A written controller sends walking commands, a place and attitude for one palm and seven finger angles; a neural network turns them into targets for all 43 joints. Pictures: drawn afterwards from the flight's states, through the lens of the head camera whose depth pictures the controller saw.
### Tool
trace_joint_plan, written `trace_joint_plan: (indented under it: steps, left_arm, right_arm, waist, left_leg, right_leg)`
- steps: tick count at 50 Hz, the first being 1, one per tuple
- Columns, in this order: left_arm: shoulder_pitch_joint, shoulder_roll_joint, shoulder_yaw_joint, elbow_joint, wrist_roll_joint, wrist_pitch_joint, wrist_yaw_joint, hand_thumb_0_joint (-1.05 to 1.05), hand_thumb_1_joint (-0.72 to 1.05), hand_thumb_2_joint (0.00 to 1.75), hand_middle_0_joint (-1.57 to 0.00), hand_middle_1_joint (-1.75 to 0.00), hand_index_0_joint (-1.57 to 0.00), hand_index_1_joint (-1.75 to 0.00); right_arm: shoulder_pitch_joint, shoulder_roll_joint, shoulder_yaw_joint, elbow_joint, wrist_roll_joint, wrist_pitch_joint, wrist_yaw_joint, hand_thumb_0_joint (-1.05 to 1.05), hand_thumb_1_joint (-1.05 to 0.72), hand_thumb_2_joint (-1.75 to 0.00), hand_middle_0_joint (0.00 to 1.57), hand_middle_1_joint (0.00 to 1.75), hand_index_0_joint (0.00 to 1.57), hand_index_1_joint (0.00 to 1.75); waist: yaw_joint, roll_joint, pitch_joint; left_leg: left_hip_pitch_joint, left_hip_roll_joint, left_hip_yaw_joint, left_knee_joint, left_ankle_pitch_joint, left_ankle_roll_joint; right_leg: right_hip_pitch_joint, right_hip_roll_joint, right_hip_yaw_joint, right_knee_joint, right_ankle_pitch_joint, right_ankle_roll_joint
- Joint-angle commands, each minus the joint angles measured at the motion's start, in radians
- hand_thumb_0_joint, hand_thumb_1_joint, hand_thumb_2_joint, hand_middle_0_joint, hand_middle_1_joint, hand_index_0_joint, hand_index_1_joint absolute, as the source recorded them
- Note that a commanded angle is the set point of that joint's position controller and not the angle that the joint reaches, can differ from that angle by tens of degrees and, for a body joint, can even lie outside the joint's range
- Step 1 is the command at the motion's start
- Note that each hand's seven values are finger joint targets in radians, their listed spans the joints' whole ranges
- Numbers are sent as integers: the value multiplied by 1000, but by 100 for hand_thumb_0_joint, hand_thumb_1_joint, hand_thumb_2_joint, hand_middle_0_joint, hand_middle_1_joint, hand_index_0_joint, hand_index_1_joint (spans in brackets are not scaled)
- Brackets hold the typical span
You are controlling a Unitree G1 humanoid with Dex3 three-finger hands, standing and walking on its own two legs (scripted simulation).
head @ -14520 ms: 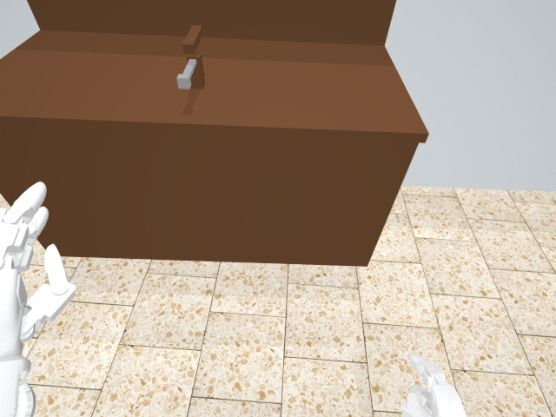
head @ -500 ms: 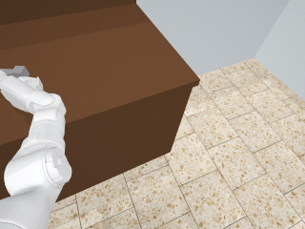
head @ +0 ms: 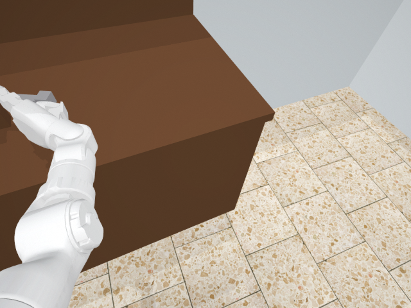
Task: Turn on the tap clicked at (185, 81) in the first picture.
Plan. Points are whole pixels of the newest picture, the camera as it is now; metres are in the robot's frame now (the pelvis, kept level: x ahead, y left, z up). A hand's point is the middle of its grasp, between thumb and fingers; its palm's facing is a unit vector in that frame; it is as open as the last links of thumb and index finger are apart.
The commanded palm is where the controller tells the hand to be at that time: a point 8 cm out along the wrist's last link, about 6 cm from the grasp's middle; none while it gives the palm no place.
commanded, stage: lift the hand up off the lever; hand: left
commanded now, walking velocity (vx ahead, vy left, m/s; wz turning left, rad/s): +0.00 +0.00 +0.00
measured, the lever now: (45, 100) +0.54 +0.31 +0.09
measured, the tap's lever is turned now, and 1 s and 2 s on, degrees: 65 65 65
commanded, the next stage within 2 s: draw the hand back beside the body in 1.42 s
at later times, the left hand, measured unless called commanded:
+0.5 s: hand (61, 102) +0.49 +0.25 +0.13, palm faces +0.84 -0.54 -0.11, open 7.8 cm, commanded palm +0.43 +0.27 +0.14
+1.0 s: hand (58, 95) +0.48 +0.25 +0.15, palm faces +0.83 -0.54 -0.10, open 7.8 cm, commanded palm +0.42 +0.26 +0.16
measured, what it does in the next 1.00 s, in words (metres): stands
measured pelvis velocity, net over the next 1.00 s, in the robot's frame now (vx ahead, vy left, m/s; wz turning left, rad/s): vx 0.01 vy -0.01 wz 0.00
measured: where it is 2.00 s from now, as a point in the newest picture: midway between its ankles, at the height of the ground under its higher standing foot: outside the picture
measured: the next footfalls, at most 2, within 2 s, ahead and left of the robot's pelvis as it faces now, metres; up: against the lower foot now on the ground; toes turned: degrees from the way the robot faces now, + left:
none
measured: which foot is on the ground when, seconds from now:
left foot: down 0.00-1.00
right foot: down 0.00-1.00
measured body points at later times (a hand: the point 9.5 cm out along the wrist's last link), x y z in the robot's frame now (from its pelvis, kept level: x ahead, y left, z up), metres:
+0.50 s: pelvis +0.00 -0.01 +0.01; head +0.05 -0.01 +0.45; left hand +0.44 +0.28 +0.14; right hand +0.01 -0.27 -0.12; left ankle +0.01 +0.11 -0.71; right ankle -0.02 -0.10 -0.71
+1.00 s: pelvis +0.01 -0.01 +0.01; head +0.04 -0.01 +0.46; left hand +0.43 +0.27 +0.16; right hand +0.05 -0.26 -0.12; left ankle +0.01 +0.11 -0.71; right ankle -0.02 -0.10 -0.71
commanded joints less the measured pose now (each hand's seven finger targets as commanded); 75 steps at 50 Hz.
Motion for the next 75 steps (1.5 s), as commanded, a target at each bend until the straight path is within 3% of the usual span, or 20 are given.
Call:
trace_joint_plan:
  steps: [1,3,6,7,13,18,19,26,28,31,36,41,44,45,49,52,60,64,69,75]
  left_arm:
    - [-493,228,-41,-242,36,-58,10,0,90,90,-15,-15,-15,-15]
    - [-482,188,-67,-214,36,-47,10,0,90,90,-15,-15,-15,-15]
    - [-513,212,-55,-199,33,-34,13,0,90,90,-15,-15,-15,-15]
    - [-513,249,-27,-222,34,-37,17,0,90,90,-15,-15,-15,-15]
    - [-518,228,-50,-234,47,-27,25,0,90,90,-15,-15,-15,-15]
    - [-455,265,-13,-229,35,-7,11,0,90,90,-15,-15,-15,-15]
    - [-456,276,-8,-236,35,-3,8,0,90,90,-15,-15,-15,-15]
    - [-478,275,-28,-255,33,1,-4,0,90,90,-15,-15,-15,-15]
    - [-502,230,-67,-256,31,5,-11,0,90,90,-15,-15,-15,-15]
    - [-495,222,-65,-291,17,2,-12,0,90,90,-15,-15,-15,-15]
    - [-442,185,-72,-321,-3,29,-12,0,90,90,-15,-15,-15,-15]
    - [-451,202,-57,-340,11,59,1,0,90,90,-15,-15,-15,-15]
    - [-458,218,-45,-405,25,64,11,0,90,90,-15,-15,-15,-15]
    - [-466,170,-88,-393,27,71,9,0,90,90,-15,-15,-15,-15]
    - [-444,210,-50,-369,21,98,6,0,90,90,-15,-15,-15,-15]
    - [-467,182,-80,-334,19,115,-2,0,90,90,-15,-15,-15,-15]
    - [-466,150,-110,-380,12,124,-6,0,90,90,-15,-15,-15,-15]
    - [-480,189,-76,-365,7,129,-2,0,90,90,-15,-15,-15,-15]
    - [-501,160,-105,-378,25,121,9,0,90,90,-15,-15,-15,-15]
    - [-536,206,-81,-303,29,124,13,0,90,90,-15,-15,-15,-15]
  right_arm:
    - [97,-168,-48,-63,2,-19,-11,0,-90,-90,20,30,20,30]
    - [89,-164,-47,-60,2,-20,-10,0,-90,-90,20,30,20,30]
    - [90,-169,-46,-58,4,-20,-14,0,-90,-90,20,30,20,30]
    - [89,-169,-48,-62,5,-21,-16,0,-90,-90,20,30,20,30]
    - [84,-164,-46,-63,4,-28,-15,0,-90,-90,20,30,20,30]
    - [83,-163,-47,-74,11,-25,-22,0,-90,-90,20,30,20,30]
    - [79,-166,-46,-72,13,-23,-25,0,-90,-90,20,30,20,30]
    - [77,-163,-46,-67,19,-33,-33,0,-90,-90,20,30,20,30]
    - [68,-162,-46,-62,20,-39,-32,0,-90,-90,20,30,20,30]
    - [70,-160,-47,-62,21,-41,-33,0,-90,-90,20,30,20,30]
    - [53,-160,-48,-67,25,-35,-31,0,-90,-90,20,30,20,30]
    - [31,-156,-49,-63,26,-32,-38,0,-90,-90,20,30,20,30]
    - [20,-155,-51,-67,23,-36,-42,0,-90,-90,20,30,20,30]
    - [15,-148,-48,-65,26,-39,-41,0,-90,-90,20,30,20,30]
    - [10,-154,-48,-61,26,-40,-51,0,-90,-90,20,30,20,30]
    - [3,-149,-41,-60,30,-44,-55,0,-90,-90,20,30,20,30]
    - [-8,-146,-42,-57,37,-59,-54,0,-90,-90,20,30,20,30]
    - [-11,-151,-43,-49,35,-65,-61,0,-90,-90,20,30,20,30]
    - [-14,-147,-43,-43,32,-72,-55,0,-90,-90,20,30,20,30]
    - [-11,-151,-38,-41,32,-73,-63,0,-90,-90,20,30,20,30]
  waist:
    - [-2,82,-366]
    - [-9,62,-332]
    - [-17,40,-308]
    - [-4,47,-345]
    - [-5,59,-350]
    - [10,14,-338]
    - [12,41,-339]
    - [0,27,-316]
    - [-11,45,-297]
    - [4,66,-345]
    - [22,64,-334]
    - [23,12,-306]
    - [39,43,-350]
    - [27,48,-323]
    - [39,21,-318]
    - [25,-3,-279]
    - [34,34,-291]
    - [39,10,-283]
    - [38,49,-287]
    - [22,1,-258]
  left_leg:
    - [293,10,-13,-70,380,12]
    - [273,9,-6,-69,364,17]
    - [248,9,-7,-83,321,21]
    - [252,6,-3,-82,323,23]
    - [259,5,2,-82,328,25]
    - [221,1,22,-91,326,34]
    - [229,-1,22,-93,323,34]
    - [243,1,19,-104,317,37]
    - [259,0,21,-108,304,36]
    - [309,-1,14,-111,360,30]
    - [341,3,14,-123,424,21]
    - [317,6,21,-133,416,24]
    - [353,7,20,-133,454,20]
    - [357,10,21,-135,461,18]
    - [334,5,24,-146,431,18]
    - [316,6,31,-154,400,21]
    - [359,10,24,-167,419,15]
    - [334,2,24,-175,368,20]
    - [352,6,21,-173,381,14]
    - [288,3,24,-180,293,23]
  right_leg:
    - [126,-1,24,-76,308,17]
    - [123,-1,23,-82,306,19]
    - [125,-4,26,-92,285,22]
    - [151,-6,31,-92,296,21]
    - [156,-6,33,-96,307,22]
    - [230,-13,41,-107,364,30]
    - [230,-14,44,-110,363,27]
    - [232,-15,43,-124,361,30]
    - [207,-14,40,-132,342,29]
    - [224,-11,36,-127,370,24]
    - [244,-9,28,-129,402,21]
    - [275,-15,28,-136,423,24]
    - [292,-13,29,-133,442,20]
    - [271,-14,27,-133,436,20]
    - [299,-17,30,-142,436,21]
    - [291,-21,30,-153,427,27]
    - [290,-18,27,-164,409,20]
    - [304,-20,31,-176,387,22]
    - [278,-17,28,-171,373,18]
    - [269,-24,37,-180,319,26]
